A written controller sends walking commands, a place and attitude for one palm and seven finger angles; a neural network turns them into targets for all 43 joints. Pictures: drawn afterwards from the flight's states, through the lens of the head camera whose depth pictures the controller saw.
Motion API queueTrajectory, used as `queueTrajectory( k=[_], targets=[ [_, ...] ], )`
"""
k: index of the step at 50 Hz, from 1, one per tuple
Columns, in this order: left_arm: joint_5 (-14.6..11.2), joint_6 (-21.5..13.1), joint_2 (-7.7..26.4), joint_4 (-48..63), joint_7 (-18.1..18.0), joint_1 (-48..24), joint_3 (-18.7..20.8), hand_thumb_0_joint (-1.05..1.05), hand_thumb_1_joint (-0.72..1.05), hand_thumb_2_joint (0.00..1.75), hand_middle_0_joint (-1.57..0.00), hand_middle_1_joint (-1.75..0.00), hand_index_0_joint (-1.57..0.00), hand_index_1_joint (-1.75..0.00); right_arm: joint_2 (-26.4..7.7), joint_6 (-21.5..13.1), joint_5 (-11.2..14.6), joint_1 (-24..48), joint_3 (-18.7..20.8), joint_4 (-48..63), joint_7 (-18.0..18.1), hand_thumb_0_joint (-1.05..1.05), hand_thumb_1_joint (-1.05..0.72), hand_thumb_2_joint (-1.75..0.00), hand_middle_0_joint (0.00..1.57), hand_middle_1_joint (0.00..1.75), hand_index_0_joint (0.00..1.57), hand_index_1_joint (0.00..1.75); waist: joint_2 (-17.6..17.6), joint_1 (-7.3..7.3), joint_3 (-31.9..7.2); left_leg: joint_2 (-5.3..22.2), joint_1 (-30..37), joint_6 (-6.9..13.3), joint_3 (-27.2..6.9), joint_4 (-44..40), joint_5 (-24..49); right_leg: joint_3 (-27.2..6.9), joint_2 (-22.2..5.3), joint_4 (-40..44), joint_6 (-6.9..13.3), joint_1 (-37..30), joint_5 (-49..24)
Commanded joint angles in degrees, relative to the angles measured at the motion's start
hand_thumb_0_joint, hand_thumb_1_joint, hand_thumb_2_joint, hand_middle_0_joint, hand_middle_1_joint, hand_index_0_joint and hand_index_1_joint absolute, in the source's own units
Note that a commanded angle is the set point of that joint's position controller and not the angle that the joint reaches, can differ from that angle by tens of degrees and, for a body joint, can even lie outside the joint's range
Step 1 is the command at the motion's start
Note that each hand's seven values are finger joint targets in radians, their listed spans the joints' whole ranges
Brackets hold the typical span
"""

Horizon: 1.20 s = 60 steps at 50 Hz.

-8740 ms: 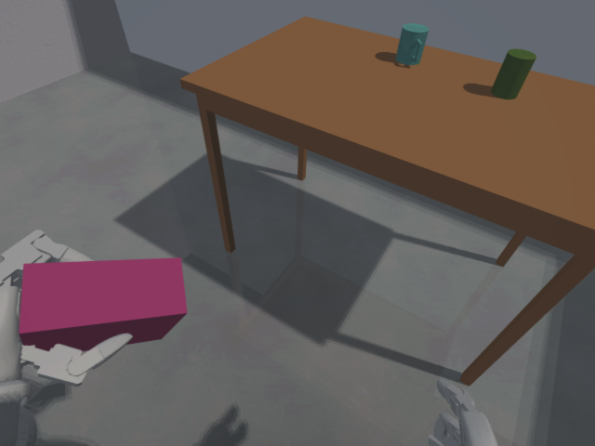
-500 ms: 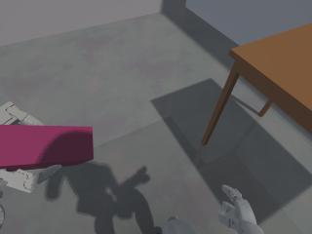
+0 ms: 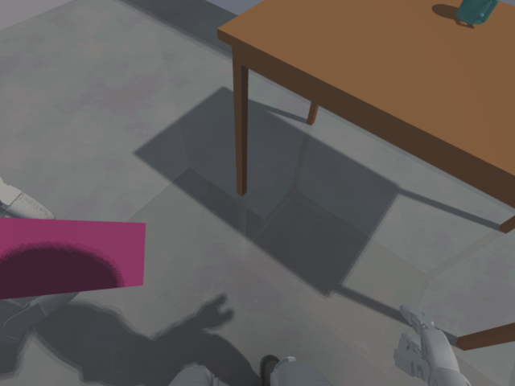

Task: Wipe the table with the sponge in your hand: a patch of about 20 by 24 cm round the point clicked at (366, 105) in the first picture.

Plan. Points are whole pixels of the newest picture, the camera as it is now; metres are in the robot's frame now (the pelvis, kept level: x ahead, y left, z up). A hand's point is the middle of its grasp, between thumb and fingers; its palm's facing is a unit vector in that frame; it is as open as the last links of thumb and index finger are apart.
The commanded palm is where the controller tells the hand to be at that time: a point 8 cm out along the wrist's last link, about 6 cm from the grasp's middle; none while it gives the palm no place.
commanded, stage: turn to face it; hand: left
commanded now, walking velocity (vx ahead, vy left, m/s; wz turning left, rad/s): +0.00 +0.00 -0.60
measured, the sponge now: (76, 255) +0.23 +0.19 +0.17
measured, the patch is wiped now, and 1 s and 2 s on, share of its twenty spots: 0.00 0.00 0.00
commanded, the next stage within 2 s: take the last steps up to it in 1.70 s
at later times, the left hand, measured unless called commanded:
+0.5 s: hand (209, 265) +0.22 +0.06 +0.18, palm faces +0.02 -0.82 -0.57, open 10.0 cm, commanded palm +0.17 +0.14 +0.19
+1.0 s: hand (246, 306) +0.18 +0.03 +0.19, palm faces -0.13 -0.88 -0.46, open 10.0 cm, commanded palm +0.16 +0.08 +0.19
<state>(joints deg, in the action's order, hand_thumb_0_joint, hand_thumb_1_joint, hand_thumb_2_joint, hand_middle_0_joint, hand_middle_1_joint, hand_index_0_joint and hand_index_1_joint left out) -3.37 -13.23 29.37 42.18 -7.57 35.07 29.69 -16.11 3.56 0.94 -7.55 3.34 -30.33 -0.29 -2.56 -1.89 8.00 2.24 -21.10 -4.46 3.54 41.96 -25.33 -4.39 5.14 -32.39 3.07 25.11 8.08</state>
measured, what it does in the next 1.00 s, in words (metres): walks backwards, turning right: left foot, then right foot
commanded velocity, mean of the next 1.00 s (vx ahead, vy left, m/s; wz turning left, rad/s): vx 0.00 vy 0.00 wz -0.60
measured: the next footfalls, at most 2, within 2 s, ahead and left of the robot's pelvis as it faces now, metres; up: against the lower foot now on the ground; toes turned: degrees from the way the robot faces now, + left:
left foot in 0.02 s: +0.05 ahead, +0.13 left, +0.00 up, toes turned +3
right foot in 0.34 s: -0.02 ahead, -0.17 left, +0.00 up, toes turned -21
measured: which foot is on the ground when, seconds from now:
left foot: up 0.00-0.00, down 0.02-0.36, up 0.38-0.90, down 0.92-1.00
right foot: down 0.00-0.04, up 0.06-0.32, down 0.34-0.94, up 0.96-1.00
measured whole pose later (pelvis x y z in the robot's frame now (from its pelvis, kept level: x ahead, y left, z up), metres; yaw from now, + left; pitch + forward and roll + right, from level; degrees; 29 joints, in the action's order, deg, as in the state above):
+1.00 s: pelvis -0.13 -0.05 +0.00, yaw -35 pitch +0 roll +3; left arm -1.6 -11.6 24.1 31.0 -6.7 24.7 22.1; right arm -10.6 3.7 0.3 -8.2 0.0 -28.2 0.7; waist -3.6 2.9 3.6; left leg 2.6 -11.6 -2.4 5.5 28.5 -16.1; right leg -4.6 6.9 -49.0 -0.1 31.4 18.9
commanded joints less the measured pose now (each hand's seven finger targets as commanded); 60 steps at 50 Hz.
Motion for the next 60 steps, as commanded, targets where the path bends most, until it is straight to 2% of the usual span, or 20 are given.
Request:
queueTrajectory(
  k=[1, 2, 3, 5, 8, 15, 17, 18, 19, 20, 25, 42, 44, 46, 47, 49, 53, 58, 59, 60],
  targets=[
    [-0.66, -0.8, 3.24, 1.53, -1.47, -0.97, 4.67, 0.0, 0.1, 1.3, -1.2, -1.6, -1.2, -1.6, -3.47, -2.54, 0.43, 0.2, 0.37, 7.67, 0.68, 0.0, -0.9, -0.9, 0.2, 0.3, 0.2, 0.3, 3.55, 1.58, -15.67, 8.45, 16.66, 4.73, -7.09, -20.7, 5.57, -11.98, -8.27, -0.81, -0.33, 3.28, 8.74],
    [-0.13, -1.06, 2.87, 1.26, -1.05, -2.58, 4.17, 0.0, 0.1, 1.3, -1.2, -1.6, -1.2, -1.6, -4.56, -2.81, 0.02, 1.61, 0.68, 8.35, 1.35, 0.0, -0.9, -0.9, 0.2, 0.3, 0.2, 0.3, 15.15, 2.38, -12.56, 19.83, 15.55, 9.57, -15.98, -25.52, 10.48, -4.49, -2.27, -15.83, -3.48, 9.44, 20.47],
    [1.37, -1.41, 3.18, 3.06, -0.98, -6.13, 2.62, 0.0, 0.1, 1.3, -1.2, -1.6, -1.2, -1.6, -3.85, -3.19, 0.5, 1.83, 0.76, 9.03, 1.67, 0.0, -0.9, -0.9, 0.2, 0.3, 0.2, 0.3, 17.25, 2.69, -11.03, 26.09, 11.82, 13.23, -19.09, -25.36, 19.02, 2.08, -2.44, -30.8, -5.12, 10.09, 23.03],
    [2.1, -1.35, 1.95, 0.51, -0.91, -9.03, 0.02, 0.0, 0.1, 1.3, -1.2, -1.6, -1.2, -1.6, -2.81, -4.12, -0.35, 2.1, 0.02, 7.91, 1.65, 0.0, -0.9, -0.9, 0.2, 0.3, 0.2, 0.3, 15.39, 2.39, -8.47, 25.18, 2.42, 13.46, -12.58, -24.58, 17.2, 0.4, -5.86, -41.94, -5.84, 8.67, 19.35],
    [2.49, -0.5, -1.46, 5.47, -0.48, -19.98, -7.74, 0.0, 0.1, 1.3, -1.2, -1.6, -1.2, -1.6, -3.36, -5.39, 0.82, 1.2, 0.17, 7.62, 1.06, 0.0, -0.9, -0.9, 0.2, 0.3, 0.2, 0.3, 15.44, 2.78, -6.26, 19.7, 6.81, 9.65, 1.3, -21.57, 21.8, 6.28, -7.47, -31.95, -6.98, 7.6, 16.65],
    [1.98, -0.18, 1.79, 2.53, -1.42, -17.76, -4.18, 0.0, 0.1, 1.3, -1.2, -1.6, -1.2, -1.6, -3.32, -8.63, -0.13, -1.45, -0.32, 8.34, 0.15, 0.0, -0.9, -0.9, 0.2, 0.3, 0.2, 0.3, 19.33, 3.09, -9.92, 18.36, 6.81, 5.55, 4.88, -12.47, 20.88, 13.86, -4.83, -3.15, -6.98, -10.67, 13.67],
    [1.77, -0.53, 3.77, 1.8, -1.28, -15.67, -1.38, 0.0, 0.1, 1.3, -1.2, -1.6, -1.2, -1.6, -2.02, -8.45, 0.39, -2.77, -0.27, 8.02, -0.52, 0.0, -0.9, -0.9, 0.2, 0.3, 0.2, 0.3, 8.76, 2.7, -13.19, 13.7, 4.8, 2.38, 7.29, 1.38, 13.82, 6.99, -10.11, 7.41, -3.73, -16.85, 0.51],
    [1.91, -0.6, 6.2, -0.4, -1.61, -11.83, 1.29, 0.0, 0.1, 1.3, -1.2, -1.6, -1.2, -1.6, -0.26, -7.95, 0.3, -2.1, -0.55, 9.06, -0.48, 0.0, -0.9, -0.9, 0.2, 0.3, 0.2, 0.3, -6.68, 3.33, -14.5, 6.59, -6.4, -0.13, 7.01, 12.95, -4.96, -9.66, -19.22, 8.93, 1.96, -22.69, -20.65],
    [0.76, -1.03, 9.02, 0.43, -2.21, -11.48, 4.74, 0.0, 0.1, 1.3, -1.2, -1.6, -1.2, -1.6, 0.13, -7.42, -0.29, 2.19, -1.99, 9.6, -0.06, 0.0, -0.9, -0.9, 0.2, 0.3, 0.2, 0.3, -12.86, 4.62, -14.94, 2.99, -15.25, -0.99, 2.27, 23.94, -13.44, -18.52, -25.5, 9.5, 6.21, -24.74, -37.59],
    [-0.18, -0.03, 7.71, -1.52, -1.6, -8.43, 4.75, 0.0, 0.1, 1.3, -1.2, -1.6, -1.2, -1.6, -0.47, -6.46, 0.63, 2.09, -0.7, 8.77, 0.11, 0.0, -0.9, -0.9, 0.2, 0.3, 0.2, 0.3, -11.94, 3.65, -17.23, 4.48, -13.29, -0.69, -4.36, 29.17, -8.29, -19.06, -24.36, 10.4, 4.84, -22.04, -29.71],
    [-1.42, -1.53, 4.52, -0.18, -1.46, 0.58, 5.99, 0.0, 0.1, 1.3, -1.2, -1.6, -1.2, -1.6, 0.72, -1.79, 0.06, 4.09, -1.59, 7.54, -0.01, 0.0, -0.9, -0.9, 0.2, 0.3, 0.2, 0.3, -2.12, 2.77, -20.06, 4.04, -17.13, -1.94, -4.64, 28.77, 1.64, -10.66, -18.93, 7.26, 5.67, -28.2, -28.09],
    [0.6, -0.13, 3.39, 0.58, -1.48, -10.36, -1.82, 0.0, 0.1, 1.3, -1.2, -1.6, -1.2, -1.6, -2.83, -0.25, -0.36, 2.4, -0.43, 8.71, 0.76, 0.0, -0.9, -0.9, 0.2, 0.3, 0.2, 0.3, -2.42, 4.39, -14.64, -1.54, 6.8, 2.22, -2.06, -7.75, -1.67, -23.01, -14.59, 19.2, 4.3, -7.06, 9.06],
    [0.53, -0.97, 3.42, 1.13, -1.05, -11.77, -2.12, 0.0, 0.1, 1.3, -1.2, -1.6, -1.2, -1.6, -2.4, -0.47, -0.48, 0.9, -0.77, 8.61, 0.71, 0.0, -0.9, -0.9, 0.2, 0.3, 0.2, 0.3, 1.08, 3.17, -15.78, 0.39, 17.24, 3.78, -1.21, -19.04, 2.69, -19.29, -10.55, 15.33, 1.14, -1.55, 10.87],
    [0.48, -1.95, 3.09, 1.9, -0.44, -14.23, -1.64, 0.0, 0.1, 1.3, -1.2, -1.6, -1.2, -1.6, -3.85, -1.32, -1.18, 2.35, -0.54, 9.57, 1.12, 0.0, -0.9, -0.9, 0.2, 0.3, 0.2, 0.3, 14.98, 3.19, -12.1, 16.37, 20.83, 10.04, -14.91, -28.09, 3.75, -8.53, -0.99, -4.82, -3.26, 10.08, 15.7],
    [1.44, -1.86, 3.81, 3.05, -0.41, -15.65, -1.51, 0.0, 0.1, 1.3, -1.2, -1.6, -1.2, -1.6, -2.83, -2.3, -0.51, 2.01, -0.26, 10.53, 1.36, 0.0, -0.9, -0.9, 0.2, 0.3, 0.2, 0.3, 17.9, 3.43, -11.38, 23.6, 16.11, 13.75, -17.48, -28.15, 12.0, -1.71, -0.74, -22.53, -4.8, 10.81, 17.59],
    [1.54, -2.05, 4.41, -0.09, -0.23, -12.66, 0.48, 0.0, 0.1, 1.3, -1.2, -1.6, -1.2, -1.6, -1.36, -3.56, -0.16, 1.67, -0.07, 9.81, 1.22, 0.0, -0.9, -0.9, 0.2, 0.3, 0.2, 0.3, 15.05, 4.3, -11.83, 23.2, 7.56, 13.81, -8.94, -27.09, 13.67, 0.09, -3.6, -37.58, -5.58, 7.57, 16.64],
    [1.17, -0.59, -0.53, 2.48, 0.01, -17.36, -5.88, 0.0, 0.1, 1.3, -1.2, -1.6, -1.2, -1.6, -2.4, -5.13, 0.94, 0.45, -0.64, 8.99, 0.19, 0.0, -0.9, -0.9, 0.2, 0.3, 0.2, 0.3, 15.61, 3.48, -5.9, 18.47, 9.15, 8.7, 4.42, -21.51, 25.68, 7.12, -6.4, -19.46, -6.53, 3.88, 16.32],
    [2.16, 0.67, 0.76, -0.86, -0.77, -19.8, -5.67, 0.0, 0.1, 1.3, -1.2, -1.6, -1.2, -1.6, -3.87, -7.61, 0.23, -1.8, -0.34, 7.97, 0.45, 0.0, -0.9, -0.9, 0.2, 0.3, 0.2, 0.3, 12.49, 2.57, -8.81, 16.66, 8.73, 4.59, 5.41, -9.13, 27.48, 12.16, -3.39, 1.21, -6.14, -12.25, 6.03],
    [2.25, 0.33, 1.99, 0.31, -0.94, -20.53, -4.43, 0.0, 0.1, 1.3, -1.2, -1.6, -1.2, -1.6, -3.23, -7.76, 0.43, -1.38, -0.53, 7.98, 0.21, 0.0, -0.9, -0.9, 0.2, 0.3, 0.2, 0.3, 9.08, 2.88, -11.15, 14.8, 7.52, 3.55, 5.97, -1.29, 24.81, 8.69, -6.48, 5.86, -4.43, -16.61, -0.99],
    [2.47, -0.2, 4.61, 0.45, -1.39, -19.8, -2.32, 0.0, 0.1, 1.3, -1.2, -1.6, -1.2, -1.6, -1.61, -7.78, 0.63, -1.42, -0.79, 8.27, 0.19, 0.0, -0.9, -0.9, 0.2, 0.3, 0.2, 0.3, -2.78, 2.75, -13.68, 8.83, 1.09, 1.2, 7.5, 10.63, 11.52, -4.13, -14.63, 7.37, 0.2, -22.59, -19.59]
  ],
)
